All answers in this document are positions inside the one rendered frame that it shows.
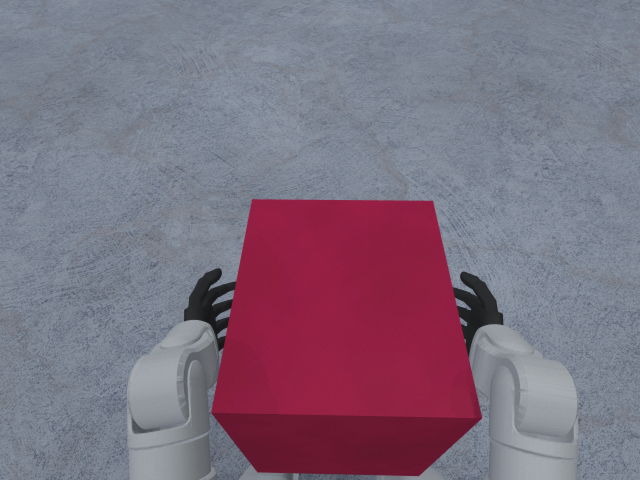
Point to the right robot hand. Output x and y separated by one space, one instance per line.
483 307

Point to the right robot forearm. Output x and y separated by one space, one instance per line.
533 417

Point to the left robot hand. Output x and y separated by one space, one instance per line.
201 300

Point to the carton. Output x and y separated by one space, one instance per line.
344 351

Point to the left robot forearm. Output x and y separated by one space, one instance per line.
167 406

